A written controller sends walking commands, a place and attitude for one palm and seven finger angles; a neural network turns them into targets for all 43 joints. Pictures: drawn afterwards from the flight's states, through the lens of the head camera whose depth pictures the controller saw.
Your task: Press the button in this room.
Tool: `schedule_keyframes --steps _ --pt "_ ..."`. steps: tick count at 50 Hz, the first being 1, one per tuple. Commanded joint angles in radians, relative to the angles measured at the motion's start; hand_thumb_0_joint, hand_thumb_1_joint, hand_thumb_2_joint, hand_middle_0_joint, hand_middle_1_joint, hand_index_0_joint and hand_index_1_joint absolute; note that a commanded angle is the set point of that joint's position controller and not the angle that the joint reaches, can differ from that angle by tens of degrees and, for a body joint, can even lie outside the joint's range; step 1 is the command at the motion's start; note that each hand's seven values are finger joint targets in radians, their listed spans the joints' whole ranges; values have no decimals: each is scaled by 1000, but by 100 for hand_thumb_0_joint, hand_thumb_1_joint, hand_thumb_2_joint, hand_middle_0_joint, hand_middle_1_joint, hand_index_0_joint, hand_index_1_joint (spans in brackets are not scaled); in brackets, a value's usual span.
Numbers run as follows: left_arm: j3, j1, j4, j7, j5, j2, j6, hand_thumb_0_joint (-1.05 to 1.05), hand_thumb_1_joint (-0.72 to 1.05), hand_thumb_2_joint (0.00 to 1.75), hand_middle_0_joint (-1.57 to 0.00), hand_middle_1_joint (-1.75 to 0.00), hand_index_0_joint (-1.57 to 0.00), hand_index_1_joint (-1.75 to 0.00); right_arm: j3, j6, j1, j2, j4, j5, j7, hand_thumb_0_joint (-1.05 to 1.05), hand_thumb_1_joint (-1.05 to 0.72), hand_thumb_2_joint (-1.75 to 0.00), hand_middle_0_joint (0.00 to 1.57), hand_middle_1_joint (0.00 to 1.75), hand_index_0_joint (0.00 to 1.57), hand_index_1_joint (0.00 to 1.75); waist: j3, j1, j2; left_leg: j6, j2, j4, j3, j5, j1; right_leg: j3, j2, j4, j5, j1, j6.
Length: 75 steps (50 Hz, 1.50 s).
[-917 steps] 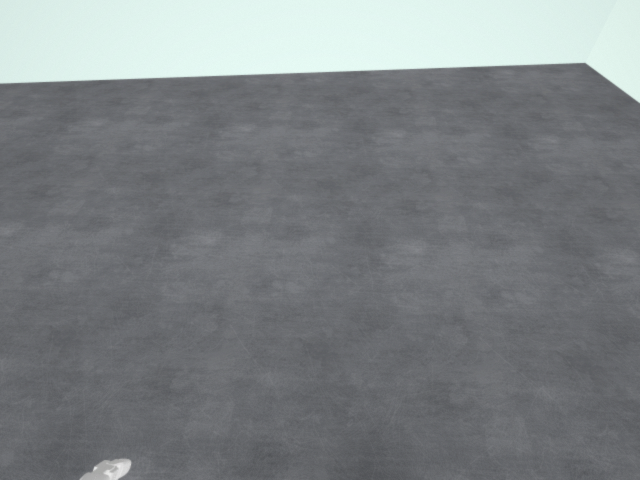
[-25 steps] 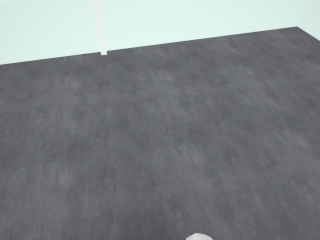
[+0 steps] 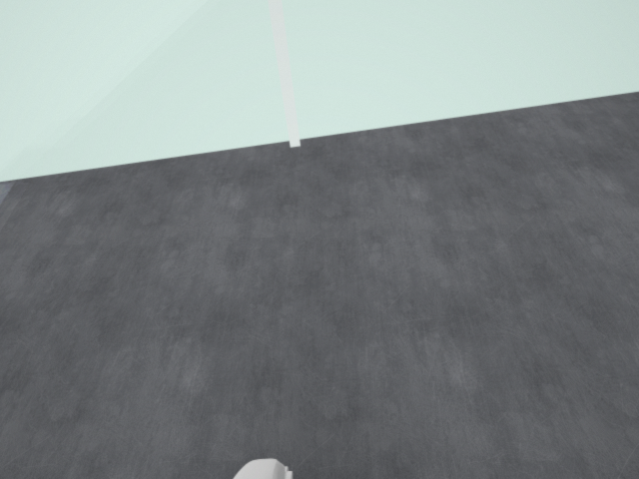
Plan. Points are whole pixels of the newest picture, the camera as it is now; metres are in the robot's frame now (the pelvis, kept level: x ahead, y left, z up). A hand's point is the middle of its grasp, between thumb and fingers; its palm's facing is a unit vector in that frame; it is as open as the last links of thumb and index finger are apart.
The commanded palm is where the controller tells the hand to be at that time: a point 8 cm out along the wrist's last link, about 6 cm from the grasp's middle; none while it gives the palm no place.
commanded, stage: turn or walk to find it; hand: left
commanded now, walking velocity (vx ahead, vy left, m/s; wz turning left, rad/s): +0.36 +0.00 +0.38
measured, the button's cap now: out of the picture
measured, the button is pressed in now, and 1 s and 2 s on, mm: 0 0 0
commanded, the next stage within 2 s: stand and wait in 1.38 s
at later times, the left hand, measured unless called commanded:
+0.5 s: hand out of the picture +0.13 +0.23 -0.19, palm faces +0.26 -0.95 -0.17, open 7.4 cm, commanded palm none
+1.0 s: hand (216, 301) +0.48 +0.24 -0.17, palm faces +0.24 -0.95 -0.22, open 7.3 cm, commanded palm none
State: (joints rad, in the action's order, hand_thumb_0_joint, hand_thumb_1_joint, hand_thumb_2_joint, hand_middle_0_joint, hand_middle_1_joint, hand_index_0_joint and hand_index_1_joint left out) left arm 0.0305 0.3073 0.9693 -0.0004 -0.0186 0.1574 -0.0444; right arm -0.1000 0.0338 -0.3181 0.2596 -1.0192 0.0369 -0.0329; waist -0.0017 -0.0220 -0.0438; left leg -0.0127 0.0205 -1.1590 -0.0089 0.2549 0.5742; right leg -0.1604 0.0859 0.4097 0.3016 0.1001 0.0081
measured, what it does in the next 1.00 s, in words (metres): walks ahead: left foot, then right foot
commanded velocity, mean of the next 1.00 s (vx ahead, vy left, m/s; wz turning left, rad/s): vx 0.38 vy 0.00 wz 0.14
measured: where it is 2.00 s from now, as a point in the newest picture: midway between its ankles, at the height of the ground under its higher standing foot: (292, 326)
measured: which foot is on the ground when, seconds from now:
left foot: up 0.00-0.32, down 0.34-0.86, up 0.88-1.00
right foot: down 0.00-0.32, up 0.34-0.82, down 0.84-1.00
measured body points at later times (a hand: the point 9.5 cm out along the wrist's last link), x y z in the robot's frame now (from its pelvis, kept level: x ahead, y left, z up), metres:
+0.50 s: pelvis +0.21 +0.07 -0.02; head +0.24 +0.08 +0.43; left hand +0.11 +0.28 -0.17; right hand +0.36 -0.13 -0.16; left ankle +0.22 +0.15 -0.75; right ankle +0.17 -0.07 -0.65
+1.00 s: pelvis +0.44 +0.05 -0.01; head +0.46 +0.03 +0.44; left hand +0.46 +0.29 -0.15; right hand +0.44 -0.18 -0.18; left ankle +0.35 +0.18 -0.65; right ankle +0.48 -0.04 -0.75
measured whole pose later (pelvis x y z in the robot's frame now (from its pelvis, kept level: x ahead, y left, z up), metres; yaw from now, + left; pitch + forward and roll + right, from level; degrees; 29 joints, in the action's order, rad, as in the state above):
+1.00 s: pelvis +0.44 +0.05 -0.01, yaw +13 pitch -2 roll +1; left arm 0.04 0.19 1.00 0.00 -0.01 0.15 -0.07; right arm -0.07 -0.01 -0.35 0.18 -1.12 0.02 -0.01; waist -0.07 -0.02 -0.04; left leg 0.02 0.07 -1.21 0.02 0.31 0.44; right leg -0.19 0.07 0.54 0.26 0.25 0.03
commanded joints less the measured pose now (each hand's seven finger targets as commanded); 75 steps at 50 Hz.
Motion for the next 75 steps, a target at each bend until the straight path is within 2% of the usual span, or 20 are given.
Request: schedule_keyframes --steps 1,11,14,15,16,17,20,25,37,40,41,42,43,46,50,61,64,66,70,75 --pt "25 92 -3 -11 -3 116 -42 0 90 90 -20 -30 -20 -30 10 -25 82 -5 85 -8 -13 0 -90 -90 20 30 20 30 -124 30 227 -21 46 -45 6 -116 191 67 197 -239 -185 -52 -1" --pt "9 275 111 -27 -11 123 -44 0 90 90 -20 -30 -20 -30 63 -52 355 -56 144 -14 -21 0 -90 -90 20 30 20 30 -175 90 198 34 26 433 155 -80 81 -40 225 -156 -705 -190 60" --pt "15 240 121 -24 -6 177 -42 0 90 90 -20 -30 -20 -30 49 -72 165 -14 87 -10 1 0 -90 -90 20 30 20 30 -20 -8 206 91 -68 542 218 -15 -247 -84 239 128 -1032 -179 50" --pt "16 207 115 -23 2 191 -44 0 90 90 -20 -30 -20 -30 36 -78 1 28 39 -5 9 0 -90 -90 20 30 20 30 82 -90 181 110 -57 627 184 -99 -476 -110 220 340 -960 -86 20" --pt "16 235 99 -11 12 159 -45 0 90 90 -20 -30 -20 -30 10 -82 -135 130 10 2 21 0 -90 -90 20 30 20 30 249 -131 35 161 109 621 -15 -220 -795 -115 135 601 -565 142 -22" --pt "0 250 68 -1 21 87 -46 0 90 90 -20 -30 -20 -30 -15 -87 -207 222 -16 -6 36 0 -90 -90 20 30 20 30 323 -129 -159 284 385 655 -420 -469 -1026 -42 -10 899 238 474 -47" --pt "4 48 40 -12 15 78 -35 0 90 90 -20 -30 -20 -30 -1 -102 -55 149 6 -29 52 0 -90 -90 20 30 20 30 98 -74 39 274 380 786 -305 -493 -710 132 78 1011 130 583 -29" --pt "11 136 75 3 -11 22 22 0 90 90 -20 -30 -20 -30 41 -124 64 15 12 -25 42 0 -90 -90 20 30 20 30 -75 60 -55 184 220 947 -53 -223 -259 113 101 780 -1 379 -55" --pt "26 -246 -88 30 -7 69 10 0 90 90 -20 -30 -20 -30 13 -120 -81 65 -26 -10 50 0 -90 -90 20 30 20 30 -102 -19 -40 186 232 898 -66 -337 -527 51 42 246 -104 440 -51" --pt "36 -88 -43 28 -9 107 -8 0 90 90 -20 -30 -20 -30 15 -113 -79 71 -36 -12 50 0 -90 -90 20 30 20 30 -17 65 11 136 187 656 -20 -543 -501 11 -22 91 -130 152 -16" --pt "51 73 9 22 -14 160 -22 0 90 90 -20 -30 -20 -30 19 -116 -73 57 -36 -19 46 0 -90 -90 20 30 20 30 78 134 79 96 134 429 21 -492 -369 79 29 70 -166 -116 18" --pt "80 225 56 8 -23 272 -32 0 90 90 -20 -30 -20 -30 32 -122 -93 -11 -14 -30 35 0 -90 -90 20 30 20 30 201 175 341 50 2 111 105 -39 -104 424 311 16 -242 -369 98" --pt "82 249 67 1 0 306 -27 0 90 90 -20 -30 -20 -30 34 -113 -68 5 15 -34 39 0 -90 -90 20 30 20 30 206 155 341 44 -39 -89 29 295 24 601 422 -73 -327 -376 163" --pt "54 16 19 -3 5 196 -26 0 90 90 -20 -30 -20 -30 27 -95 33 -15 5 -22 28 0 -90 -90 20 30 20 30 -22 86 120 43 92 -154 -34 83 65 402 328 -160 -23 -39 122" --pt "29 -25 34 -5 -4 113 -35 0 90 90 -20 -30 -20 -30 31 -55 -40 -62 -30 -10 16 0 -90 -90 20 30 20 30 -80 10 186 1 116 -16 21 -25 -30 154 227 -226 -63 152 68" --pt "35 120 122 -10 -7 149 -40 0 90 90 -20 -30 -20 -30 41 -82 201 -71 58 -14 -8 0 -90 -90 20 30 20 30 -101 65 163 9 91 516 136 -50 -75 84 232 -164 -268 -45 106" --pt "34 101 123 -11 -1 149 -33 0 90 90 -20 -30 -20 -30 20 -102 -17 7 -4 -6 7 0 -90 -90 20 30 20 30 24 -50 40 39 45 665 149 -75 -490 -6 165 192 -428 77 56" --pt "14 111 75 4 10 78 -34 0 90 90 -20 -30 -20 -30 -24 -104 -254 200 -64 -8 31 0 -90 -90 20 30 20 30 199 -120 -327 184 429 825 -392 -156 -863 -10 -41 725 278 491 -24" --pt "24 -19 80 12 -4 74 -17 0 90 90 -20 -30 -20 -30 18 -107 -20 52 -19 -16 42 0 -90 -90 20 30 20 30 -40 -30 -55 152 355 912 -163 -144 -497 128 84 837 70 527 -16" --pt "21 65 100 -2 -6 13 25 0 90 90 -20 -30 -20 -30 38 -129 -7 -25 -27 -23 52 0 -90 -90 20 30 20 30 -38 46 -50 126 258 925 60 -553 -386 107 60 740 -66 418 -56"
